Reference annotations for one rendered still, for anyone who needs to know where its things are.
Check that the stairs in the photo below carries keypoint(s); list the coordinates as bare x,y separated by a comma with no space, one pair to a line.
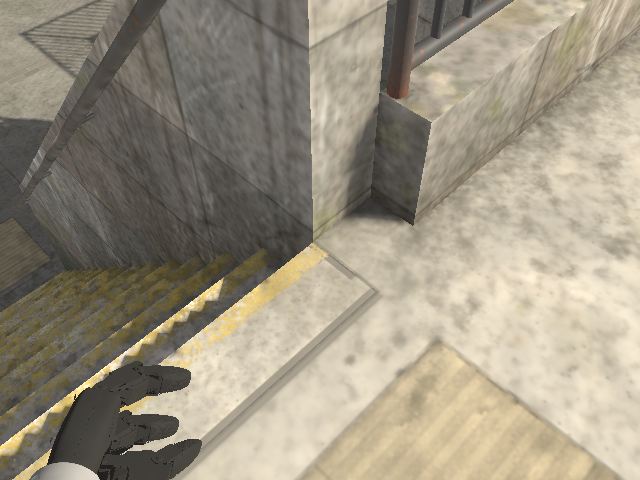
68,334

